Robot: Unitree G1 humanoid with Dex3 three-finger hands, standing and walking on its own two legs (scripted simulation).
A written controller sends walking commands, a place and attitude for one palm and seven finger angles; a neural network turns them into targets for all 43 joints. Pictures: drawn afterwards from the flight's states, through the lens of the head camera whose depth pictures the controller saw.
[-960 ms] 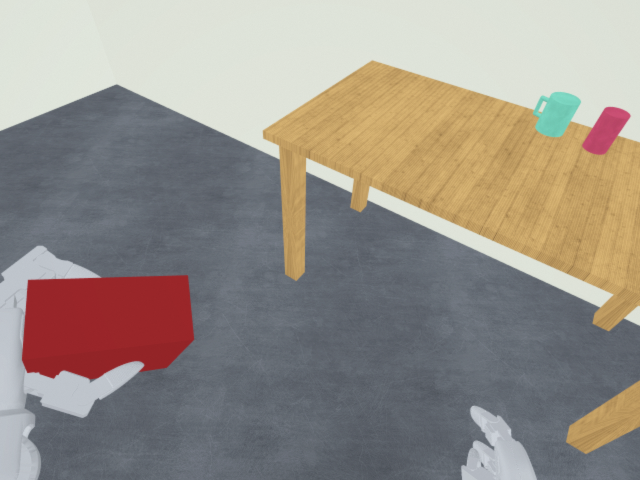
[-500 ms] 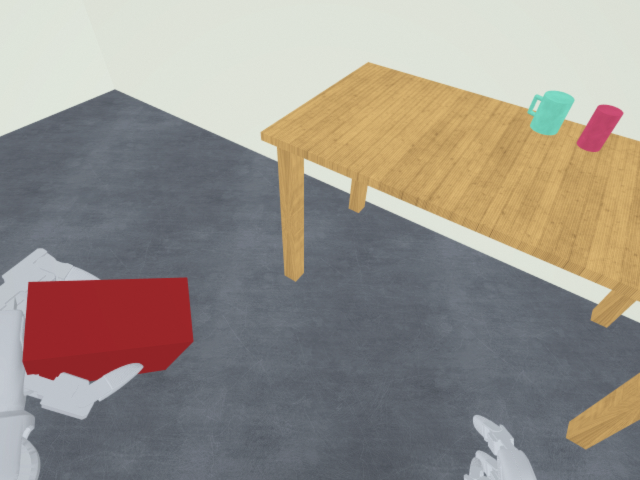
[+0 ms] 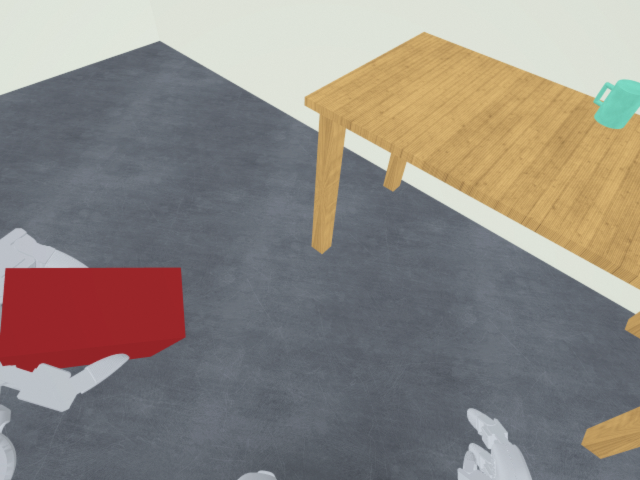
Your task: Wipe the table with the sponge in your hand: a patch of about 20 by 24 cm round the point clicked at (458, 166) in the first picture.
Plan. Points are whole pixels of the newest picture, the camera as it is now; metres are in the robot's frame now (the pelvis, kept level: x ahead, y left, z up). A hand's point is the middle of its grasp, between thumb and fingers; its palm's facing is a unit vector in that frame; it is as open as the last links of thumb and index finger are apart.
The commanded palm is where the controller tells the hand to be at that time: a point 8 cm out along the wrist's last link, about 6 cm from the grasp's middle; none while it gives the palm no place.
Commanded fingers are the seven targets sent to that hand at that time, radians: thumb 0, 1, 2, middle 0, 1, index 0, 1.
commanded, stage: walk around to get in front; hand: left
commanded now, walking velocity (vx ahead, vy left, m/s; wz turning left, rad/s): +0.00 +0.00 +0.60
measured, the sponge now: (118, 319) +0.23 +0.21 +0.14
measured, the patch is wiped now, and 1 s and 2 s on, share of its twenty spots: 0.00 0.00 0.00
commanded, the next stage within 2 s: none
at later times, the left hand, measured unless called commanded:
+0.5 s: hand out of the picture +0.07 +0.28 +0.17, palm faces +0.66 -0.66 -0.35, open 10.3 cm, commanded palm +0.01 +0.30 +0.19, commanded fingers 0.00 0.10 1.30 -1.20 -1.60 -1.20 -1.60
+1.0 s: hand out of the picture -0.07 +0.21 +0.17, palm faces +0.78 -0.45 -0.44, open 10.2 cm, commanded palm -0.14 +0.22 +0.19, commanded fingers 0.00 0.10 1.30 -1.20 -1.60 -1.20 -1.60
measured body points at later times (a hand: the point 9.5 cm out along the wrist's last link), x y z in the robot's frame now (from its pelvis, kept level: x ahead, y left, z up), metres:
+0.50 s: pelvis -0.05 -0.02 +0.00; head -0.04 +0.01 +0.45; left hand +0.03 +0.31 +0.18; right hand +0.19 -0.20 -0.07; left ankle -0.10 +0.11 -0.73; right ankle -0.02 -0.13 -0.71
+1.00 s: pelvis -0.10 -0.10 +0.01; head -0.08 -0.11 +0.46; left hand -0.11 +0.23 +0.19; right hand +0.17 -0.20 -0.09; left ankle -0.19 +0.01 -0.63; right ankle -0.03 -0.14 -0.73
